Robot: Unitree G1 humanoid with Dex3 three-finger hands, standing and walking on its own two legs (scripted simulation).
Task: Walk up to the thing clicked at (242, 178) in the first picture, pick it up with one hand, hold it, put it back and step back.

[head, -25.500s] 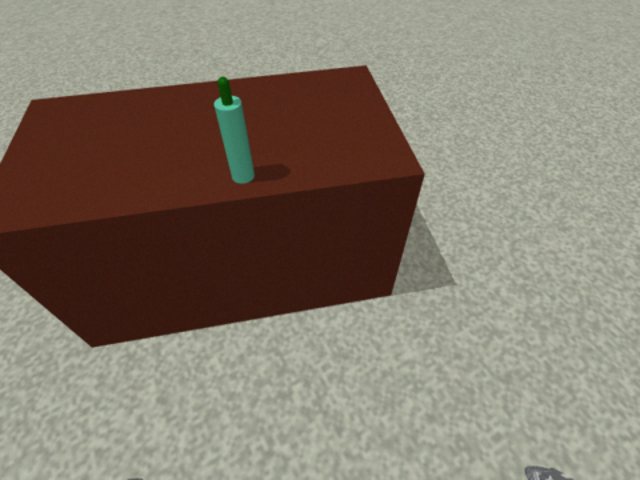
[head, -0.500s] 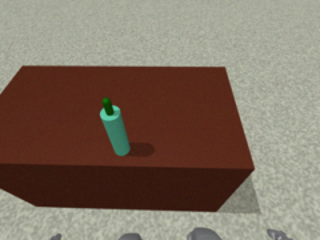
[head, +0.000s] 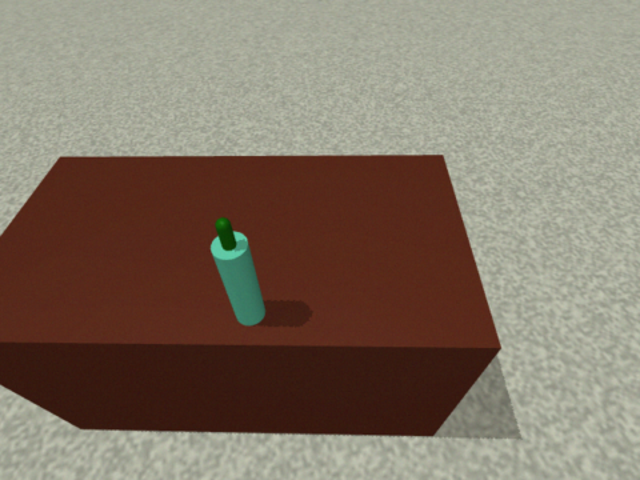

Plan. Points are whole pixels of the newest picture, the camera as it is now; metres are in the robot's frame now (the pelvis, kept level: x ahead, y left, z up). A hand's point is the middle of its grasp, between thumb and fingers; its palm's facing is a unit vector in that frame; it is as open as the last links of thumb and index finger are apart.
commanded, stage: stand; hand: left
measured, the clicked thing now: (238, 273) +0.42 +0.16 -0.05
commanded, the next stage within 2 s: none
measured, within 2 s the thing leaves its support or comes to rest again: neither
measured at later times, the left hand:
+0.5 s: hand out of the picture +0.06 +0.26 -0.16, palm faces -0.03 -0.94 -0.34, open 7.4 cm
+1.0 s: hand out of the picture +0.09 +0.26 -0.15, palm faces -0.04 -0.94 -0.34, open 7.4 cm
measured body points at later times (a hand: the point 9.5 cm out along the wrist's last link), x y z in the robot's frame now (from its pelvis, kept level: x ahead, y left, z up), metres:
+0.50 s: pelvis +0.00 +0.01 +0.00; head +0.01 +0.01 +0.45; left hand +0.06 +0.30 -0.13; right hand +0.06 -0.29 -0.13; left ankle +0.00 +0.15 -0.74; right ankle +0.04 -0.13 -0.74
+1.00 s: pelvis +0.02 +0.01 +0.01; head +0.03 +0.00 +0.46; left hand +0.10 +0.31 -0.13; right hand +0.08 -0.29 -0.13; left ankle +0.00 +0.15 -0.74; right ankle +0.04 -0.13 -0.74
